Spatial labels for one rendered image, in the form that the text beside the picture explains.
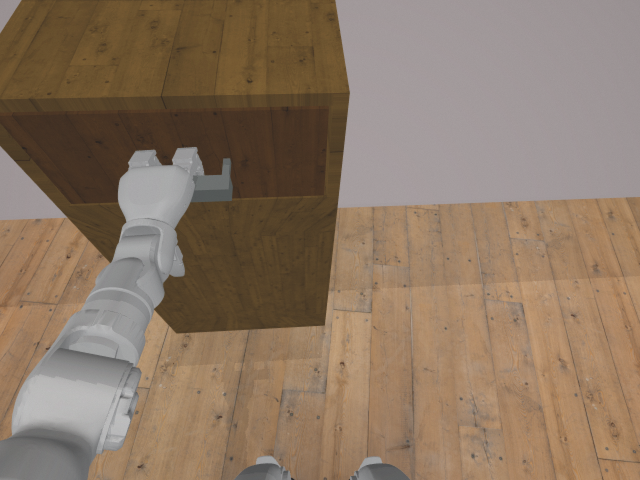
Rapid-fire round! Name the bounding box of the handle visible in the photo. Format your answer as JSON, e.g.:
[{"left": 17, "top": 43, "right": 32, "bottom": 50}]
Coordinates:
[{"left": 191, "top": 158, "right": 233, "bottom": 202}]

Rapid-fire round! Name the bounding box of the robot shin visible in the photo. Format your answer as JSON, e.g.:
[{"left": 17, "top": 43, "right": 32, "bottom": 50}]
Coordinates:
[
  {"left": 256, "top": 456, "right": 281, "bottom": 467},
  {"left": 358, "top": 456, "right": 382, "bottom": 471}
]

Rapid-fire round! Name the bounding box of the right robot shin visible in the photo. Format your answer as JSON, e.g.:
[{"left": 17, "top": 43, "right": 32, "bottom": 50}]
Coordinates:
[{"left": 358, "top": 456, "right": 382, "bottom": 471}]

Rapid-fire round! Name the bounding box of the drawer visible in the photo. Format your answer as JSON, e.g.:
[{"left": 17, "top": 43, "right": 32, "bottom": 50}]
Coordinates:
[{"left": 0, "top": 106, "right": 329, "bottom": 204}]

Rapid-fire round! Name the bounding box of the left robot shin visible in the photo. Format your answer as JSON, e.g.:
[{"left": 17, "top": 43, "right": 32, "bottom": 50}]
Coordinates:
[{"left": 256, "top": 456, "right": 281, "bottom": 467}]

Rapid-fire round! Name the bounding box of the left robot upper arm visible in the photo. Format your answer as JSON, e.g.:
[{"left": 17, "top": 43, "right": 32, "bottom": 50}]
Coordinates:
[{"left": 0, "top": 348, "right": 142, "bottom": 480}]

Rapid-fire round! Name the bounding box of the robot left forearm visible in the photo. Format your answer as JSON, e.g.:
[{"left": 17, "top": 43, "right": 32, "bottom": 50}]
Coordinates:
[{"left": 12, "top": 218, "right": 177, "bottom": 435}]

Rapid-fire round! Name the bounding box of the cabinet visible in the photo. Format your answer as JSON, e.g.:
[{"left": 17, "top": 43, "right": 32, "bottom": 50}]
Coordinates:
[{"left": 0, "top": 0, "right": 350, "bottom": 334}]

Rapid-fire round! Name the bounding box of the left robot hand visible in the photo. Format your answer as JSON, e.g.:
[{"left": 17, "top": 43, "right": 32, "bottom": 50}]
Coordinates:
[{"left": 118, "top": 147, "right": 204, "bottom": 277}]

